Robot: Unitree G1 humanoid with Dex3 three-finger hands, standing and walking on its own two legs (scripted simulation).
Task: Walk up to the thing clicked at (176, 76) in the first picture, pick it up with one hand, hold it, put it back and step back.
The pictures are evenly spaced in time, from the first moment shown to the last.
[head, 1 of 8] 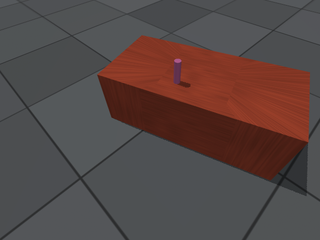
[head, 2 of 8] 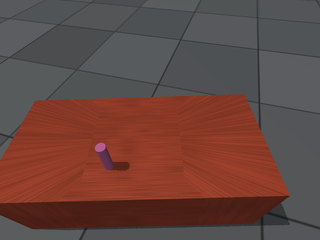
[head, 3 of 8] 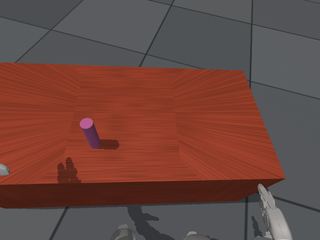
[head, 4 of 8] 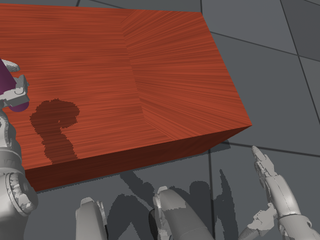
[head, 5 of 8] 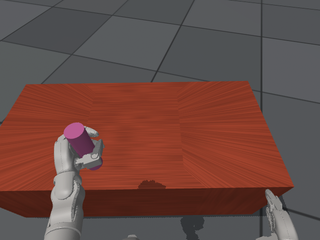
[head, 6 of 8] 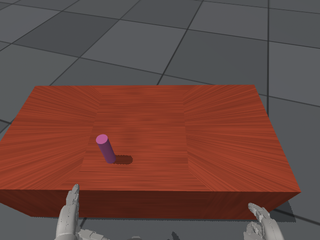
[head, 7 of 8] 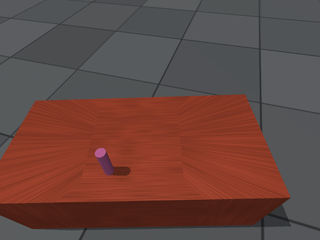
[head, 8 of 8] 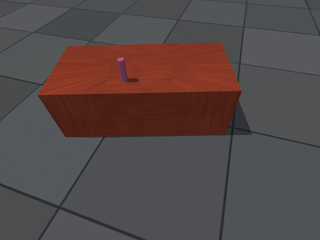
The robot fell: no
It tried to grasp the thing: yes
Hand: left
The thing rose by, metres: 0.26
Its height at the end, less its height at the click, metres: +0.00
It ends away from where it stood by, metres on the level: 0.02
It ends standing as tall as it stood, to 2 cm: yes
